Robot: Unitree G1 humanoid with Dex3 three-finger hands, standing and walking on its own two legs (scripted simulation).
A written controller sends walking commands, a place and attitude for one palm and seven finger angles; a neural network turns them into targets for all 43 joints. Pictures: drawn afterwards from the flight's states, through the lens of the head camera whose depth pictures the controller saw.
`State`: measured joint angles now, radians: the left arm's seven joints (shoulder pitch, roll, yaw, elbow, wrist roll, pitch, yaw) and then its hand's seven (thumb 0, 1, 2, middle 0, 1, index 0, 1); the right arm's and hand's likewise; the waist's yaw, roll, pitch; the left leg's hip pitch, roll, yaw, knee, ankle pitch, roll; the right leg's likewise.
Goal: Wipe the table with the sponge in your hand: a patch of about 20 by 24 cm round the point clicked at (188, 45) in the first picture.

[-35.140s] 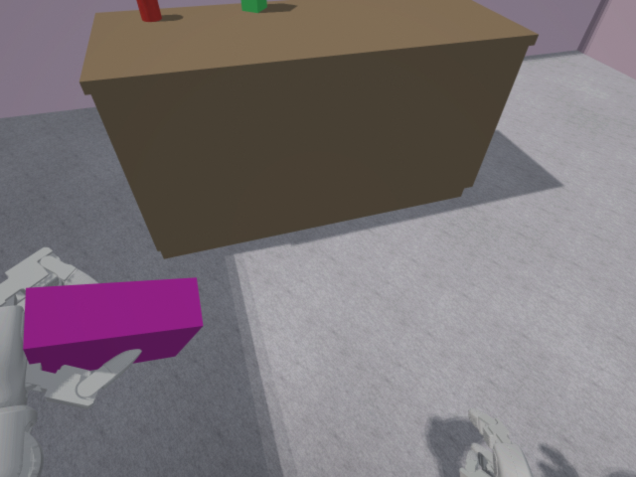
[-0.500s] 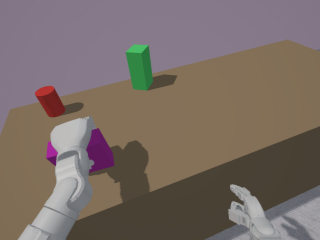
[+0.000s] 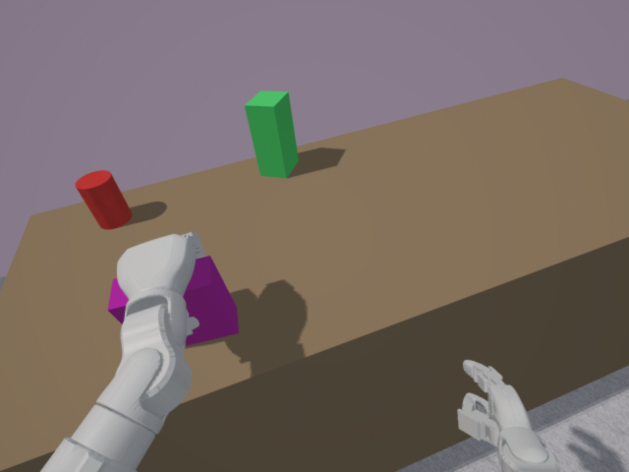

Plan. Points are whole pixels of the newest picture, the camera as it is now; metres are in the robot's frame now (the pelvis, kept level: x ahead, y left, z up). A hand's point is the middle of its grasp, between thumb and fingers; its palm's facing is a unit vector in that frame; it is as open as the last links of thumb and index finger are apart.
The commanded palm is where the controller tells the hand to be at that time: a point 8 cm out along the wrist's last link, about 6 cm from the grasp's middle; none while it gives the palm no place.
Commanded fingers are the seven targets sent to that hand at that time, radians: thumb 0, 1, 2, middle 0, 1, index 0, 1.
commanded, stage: slide across to the third lane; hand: left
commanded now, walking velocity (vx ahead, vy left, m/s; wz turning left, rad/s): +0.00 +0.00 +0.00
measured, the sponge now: (186, 316) +0.29 +0.24 +0.06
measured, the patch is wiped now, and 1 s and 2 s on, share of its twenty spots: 0.90 0.90 0.95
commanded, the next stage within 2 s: wipe forward along the third lane in 0.36 s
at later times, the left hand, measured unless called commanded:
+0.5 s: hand (231, 282) +0.31 +0.16 +0.12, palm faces +0.13 -0.10 -0.99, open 9.1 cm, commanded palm +0.28 +0.16 +0.16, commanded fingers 0.00 0.10 1.30 -1.20 -1.60 -1.20 -1.60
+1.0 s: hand (230, 259) +0.35 +0.18 +0.12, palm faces +0.03 -0.05 -1.00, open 9.1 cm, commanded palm +0.32 +0.19 +0.14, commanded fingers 0.00 0.10 1.30 -1.20 -1.60 -1.20 -1.60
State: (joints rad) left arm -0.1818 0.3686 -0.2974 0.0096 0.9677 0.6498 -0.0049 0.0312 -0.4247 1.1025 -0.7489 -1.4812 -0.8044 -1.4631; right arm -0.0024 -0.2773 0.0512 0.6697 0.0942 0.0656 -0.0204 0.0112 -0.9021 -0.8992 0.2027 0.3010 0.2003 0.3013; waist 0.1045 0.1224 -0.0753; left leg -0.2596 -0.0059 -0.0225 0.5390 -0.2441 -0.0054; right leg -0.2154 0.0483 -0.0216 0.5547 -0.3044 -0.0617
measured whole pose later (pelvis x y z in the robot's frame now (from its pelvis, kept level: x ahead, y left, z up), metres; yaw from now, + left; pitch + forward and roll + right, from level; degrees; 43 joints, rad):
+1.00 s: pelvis -0.01 -0.02 +0.00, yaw -1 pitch +0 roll +1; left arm -0.54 0.25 -0.30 0.53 0.96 0.67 0.05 -0.01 -0.46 1.11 -0.81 -1.43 -0.86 -1.39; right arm 0.05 -0.28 0.05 0.73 0.09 0.12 -0.05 0.01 -0.90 -0.90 0.20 0.30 0.20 0.30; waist 0.05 0.10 -0.12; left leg -0.30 0.02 -0.01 0.51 -0.21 -0.01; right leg -0.28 0.07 -0.01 0.56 -0.28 -0.09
